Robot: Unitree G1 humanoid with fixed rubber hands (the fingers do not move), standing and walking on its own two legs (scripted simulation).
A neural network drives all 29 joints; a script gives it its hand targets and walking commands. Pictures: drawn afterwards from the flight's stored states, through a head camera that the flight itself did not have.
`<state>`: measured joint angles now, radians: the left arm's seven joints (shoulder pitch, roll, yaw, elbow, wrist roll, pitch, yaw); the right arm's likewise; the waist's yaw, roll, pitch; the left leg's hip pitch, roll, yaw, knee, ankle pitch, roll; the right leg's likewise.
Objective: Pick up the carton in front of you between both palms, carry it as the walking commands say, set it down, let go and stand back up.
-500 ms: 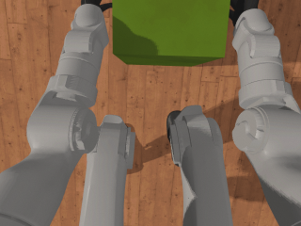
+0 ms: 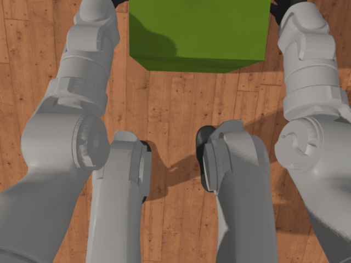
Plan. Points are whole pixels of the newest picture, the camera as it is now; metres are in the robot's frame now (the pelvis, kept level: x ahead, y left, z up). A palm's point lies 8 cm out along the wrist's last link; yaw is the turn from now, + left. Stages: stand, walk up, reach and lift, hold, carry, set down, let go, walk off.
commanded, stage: set down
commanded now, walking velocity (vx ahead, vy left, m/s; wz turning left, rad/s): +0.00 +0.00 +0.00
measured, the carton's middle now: (192, 15) +0.53 -0.09 -0.24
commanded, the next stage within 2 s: let go in 1.40 s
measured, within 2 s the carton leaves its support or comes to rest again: neither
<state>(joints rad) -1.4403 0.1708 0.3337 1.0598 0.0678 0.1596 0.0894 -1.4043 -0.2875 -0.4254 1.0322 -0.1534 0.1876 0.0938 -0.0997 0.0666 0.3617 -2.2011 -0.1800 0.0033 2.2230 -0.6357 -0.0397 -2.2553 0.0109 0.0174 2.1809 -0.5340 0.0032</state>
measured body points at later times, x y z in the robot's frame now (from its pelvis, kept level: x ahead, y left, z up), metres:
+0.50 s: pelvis +0.00 -0.01 +0.00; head +0.36 -0.05 +0.26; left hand +0.57 +0.09 -0.15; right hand +0.53 -0.29 -0.15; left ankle +0.10 +0.10 -0.34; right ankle +0.12 -0.12 -0.34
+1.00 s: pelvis +0.01 -0.01 +0.13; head +0.34 -0.05 +0.43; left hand +0.58 +0.09 +0.01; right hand +0.53 -0.30 +0.01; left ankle +0.10 +0.10 -0.34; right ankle +0.12 -0.12 -0.34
